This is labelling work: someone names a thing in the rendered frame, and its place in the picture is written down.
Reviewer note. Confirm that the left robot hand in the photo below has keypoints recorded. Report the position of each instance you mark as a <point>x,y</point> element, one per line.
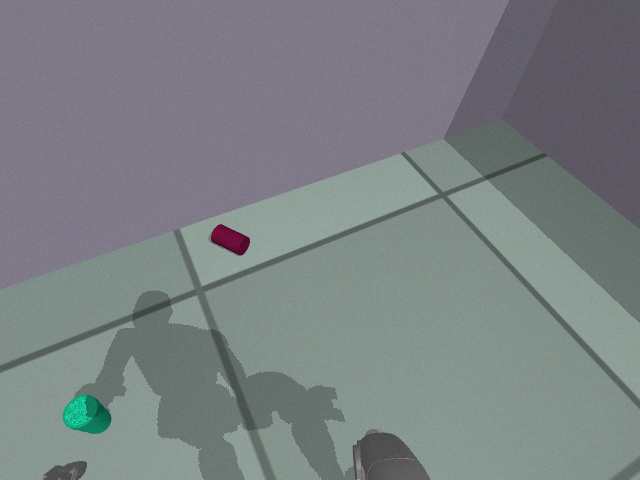
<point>71,471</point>

